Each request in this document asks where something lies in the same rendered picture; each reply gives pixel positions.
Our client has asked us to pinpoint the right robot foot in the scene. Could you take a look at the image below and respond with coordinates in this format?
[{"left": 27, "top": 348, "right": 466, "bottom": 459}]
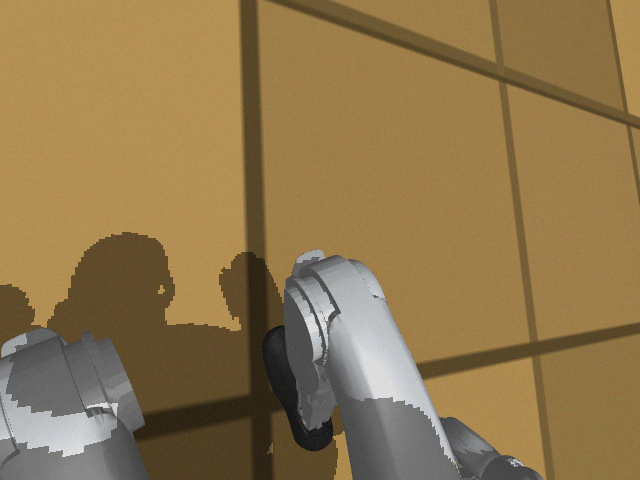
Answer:
[{"left": 262, "top": 325, "right": 333, "bottom": 451}]

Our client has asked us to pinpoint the right robot arm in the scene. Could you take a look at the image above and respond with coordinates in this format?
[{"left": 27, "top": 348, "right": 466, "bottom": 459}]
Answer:
[{"left": 481, "top": 455, "right": 544, "bottom": 480}]

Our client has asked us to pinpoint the right robot hand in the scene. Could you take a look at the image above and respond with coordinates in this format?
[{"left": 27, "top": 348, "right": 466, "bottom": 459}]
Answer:
[{"left": 438, "top": 415, "right": 502, "bottom": 480}]

